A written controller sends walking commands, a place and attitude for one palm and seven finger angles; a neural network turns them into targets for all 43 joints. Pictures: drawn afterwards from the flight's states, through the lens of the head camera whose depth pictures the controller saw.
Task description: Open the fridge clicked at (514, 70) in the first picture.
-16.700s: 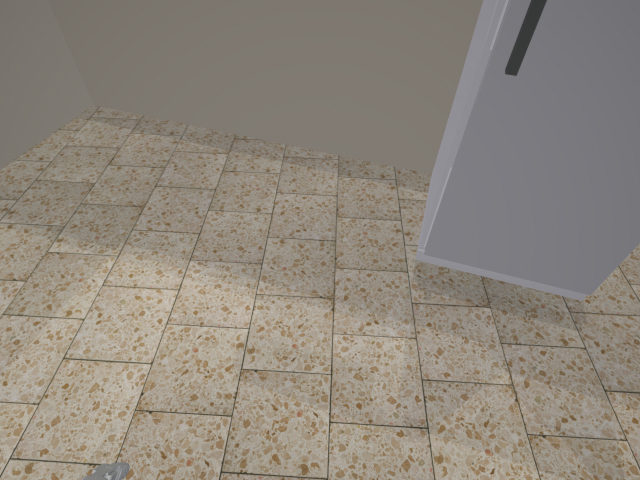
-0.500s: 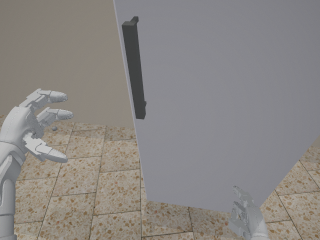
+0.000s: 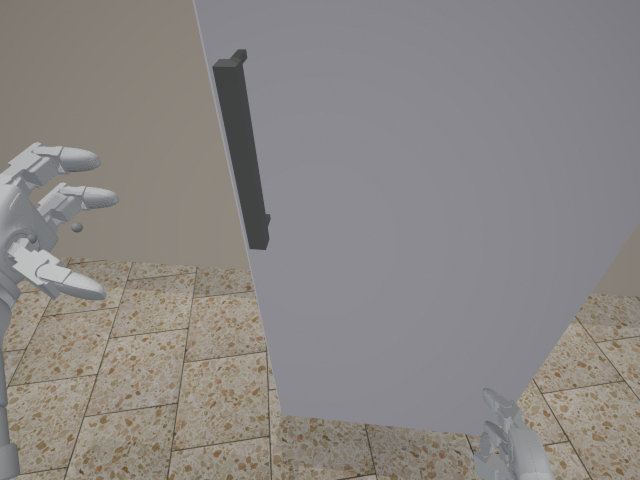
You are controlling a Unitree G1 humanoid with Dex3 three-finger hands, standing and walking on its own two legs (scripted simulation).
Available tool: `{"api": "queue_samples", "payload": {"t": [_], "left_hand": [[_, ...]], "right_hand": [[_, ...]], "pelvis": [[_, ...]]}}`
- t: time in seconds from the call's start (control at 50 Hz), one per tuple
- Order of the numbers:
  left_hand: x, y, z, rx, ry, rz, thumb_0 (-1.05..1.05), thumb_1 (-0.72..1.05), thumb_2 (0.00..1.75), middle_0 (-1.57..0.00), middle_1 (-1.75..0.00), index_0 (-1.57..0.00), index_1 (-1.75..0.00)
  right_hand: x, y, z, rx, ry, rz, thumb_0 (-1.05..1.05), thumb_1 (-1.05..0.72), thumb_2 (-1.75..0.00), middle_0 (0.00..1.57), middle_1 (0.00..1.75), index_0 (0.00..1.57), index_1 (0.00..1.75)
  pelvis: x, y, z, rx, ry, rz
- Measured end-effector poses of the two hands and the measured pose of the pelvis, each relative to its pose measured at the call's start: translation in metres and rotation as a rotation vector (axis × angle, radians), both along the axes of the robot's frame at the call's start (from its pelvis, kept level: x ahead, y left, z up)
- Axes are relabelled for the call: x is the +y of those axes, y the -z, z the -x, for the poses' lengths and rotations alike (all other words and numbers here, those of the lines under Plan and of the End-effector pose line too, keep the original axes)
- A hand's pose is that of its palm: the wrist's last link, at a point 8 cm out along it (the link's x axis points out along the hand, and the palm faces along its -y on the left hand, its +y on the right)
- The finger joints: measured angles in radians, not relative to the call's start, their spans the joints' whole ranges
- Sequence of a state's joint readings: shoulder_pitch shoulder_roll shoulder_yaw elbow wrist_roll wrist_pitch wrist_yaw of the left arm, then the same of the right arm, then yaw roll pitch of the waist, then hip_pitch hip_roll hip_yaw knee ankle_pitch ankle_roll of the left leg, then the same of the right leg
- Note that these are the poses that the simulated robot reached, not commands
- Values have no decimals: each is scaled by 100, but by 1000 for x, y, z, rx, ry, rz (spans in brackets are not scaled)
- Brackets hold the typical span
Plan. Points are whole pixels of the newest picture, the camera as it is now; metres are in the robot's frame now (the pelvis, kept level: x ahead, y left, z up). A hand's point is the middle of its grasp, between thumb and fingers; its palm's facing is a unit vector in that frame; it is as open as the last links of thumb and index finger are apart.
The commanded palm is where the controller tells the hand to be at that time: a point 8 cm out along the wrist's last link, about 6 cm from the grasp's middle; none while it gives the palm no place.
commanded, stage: raise the hand to about handle height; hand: left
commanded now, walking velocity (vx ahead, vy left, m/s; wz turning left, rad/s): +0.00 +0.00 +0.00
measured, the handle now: (250, 160) +0.46 +0.15 +0.21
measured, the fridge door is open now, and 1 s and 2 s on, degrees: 0 0 0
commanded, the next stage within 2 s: move the hooked fingers beside the handle in 0.16 s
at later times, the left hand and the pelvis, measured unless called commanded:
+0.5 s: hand (83, 233) +0.29 +0.29 +0.21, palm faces +0.11 -0.99 -0.10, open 14.0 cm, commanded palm +0.25 +0.32 +0.23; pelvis +0.00 +0.00 +0.00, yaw +1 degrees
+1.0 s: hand (135, 198) +0.34 +0.25 +0.23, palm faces +0.05 -1.00 -0.04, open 14.0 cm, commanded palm +0.31 +0.30 +0.23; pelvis +0.00 +0.01 +0.00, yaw +0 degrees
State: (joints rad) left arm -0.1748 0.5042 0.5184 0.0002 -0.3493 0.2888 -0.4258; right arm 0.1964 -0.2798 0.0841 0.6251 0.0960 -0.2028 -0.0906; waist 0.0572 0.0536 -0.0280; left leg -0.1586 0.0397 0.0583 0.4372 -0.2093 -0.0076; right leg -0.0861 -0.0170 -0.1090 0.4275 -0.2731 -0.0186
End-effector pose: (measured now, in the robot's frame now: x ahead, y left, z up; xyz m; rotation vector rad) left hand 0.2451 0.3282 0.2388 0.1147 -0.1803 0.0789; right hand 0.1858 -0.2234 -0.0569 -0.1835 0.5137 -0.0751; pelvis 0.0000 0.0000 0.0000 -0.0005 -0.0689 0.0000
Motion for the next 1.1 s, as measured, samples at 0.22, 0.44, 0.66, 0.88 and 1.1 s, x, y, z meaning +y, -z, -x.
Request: {"api": "queue_samples", "payload": {"t": [0.22, 0.44, 0.66, 0.88, 1.1], "left_hand": [[-6, 11, -9, 117, 15, -25, -2, -50, 30, -30, -120, -30, -120], [14, 11, -10, 106, -49, 34, -2, -50, 30, -30, -120, -30, -120], [-7, 6, -35, 28, 42, 30, -2, -50, 30, -30, -120, -30, -120], [-19, 21, -58, 124, 35, 39, -2, -50, 30, -30, -120, -30, -120], [-19, 20, -79, 144, -2, 70, -2, -50, 30, -30, -120, -30, -120]], "right_hand": [[6, 5, -10, 2, -16, -20, 2, -90, -90, 20, 30, 20, 30], [9, 4, -12, 3, -22, -24, 2, -90, -90, 20, 30, 20, 30], [9, 5, -3, 26, 8, 1, 2, -90, -90, 20, 30, 20, 30], [11, 13, 9, 73, 29, -13, 2, -90, -90, 20, 30, 20, 30], [7, 14, 10, 95, 48, -9, 2, -90, -90, 20, 30, 20, 30]], "pelvis": [[0, 0, 1, 9, -8, -1], [0, 1, -2, 9, -10, 1], [5, 1, 0, 9, -7, 3], [11, 0, 0, 24, 0, 0], [9, 0, -3, 29, 3, 0]]}}
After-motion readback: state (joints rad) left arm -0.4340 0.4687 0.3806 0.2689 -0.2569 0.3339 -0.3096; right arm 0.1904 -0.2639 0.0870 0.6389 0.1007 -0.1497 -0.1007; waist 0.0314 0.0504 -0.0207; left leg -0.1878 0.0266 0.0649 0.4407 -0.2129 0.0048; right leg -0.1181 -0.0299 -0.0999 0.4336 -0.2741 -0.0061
